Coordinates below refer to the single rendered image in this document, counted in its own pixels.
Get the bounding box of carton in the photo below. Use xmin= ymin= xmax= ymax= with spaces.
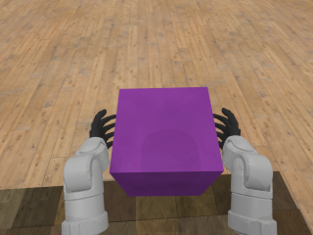
xmin=110 ymin=87 xmax=224 ymax=197

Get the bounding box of right robot forearm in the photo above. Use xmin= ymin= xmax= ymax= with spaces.
xmin=222 ymin=135 xmax=278 ymax=235

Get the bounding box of robot right hand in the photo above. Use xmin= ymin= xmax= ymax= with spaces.
xmin=213 ymin=108 xmax=241 ymax=150

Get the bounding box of left robot forearm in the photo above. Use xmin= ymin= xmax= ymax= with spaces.
xmin=62 ymin=137 xmax=111 ymax=235

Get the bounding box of robot left hand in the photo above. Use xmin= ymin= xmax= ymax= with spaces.
xmin=89 ymin=109 xmax=116 ymax=149

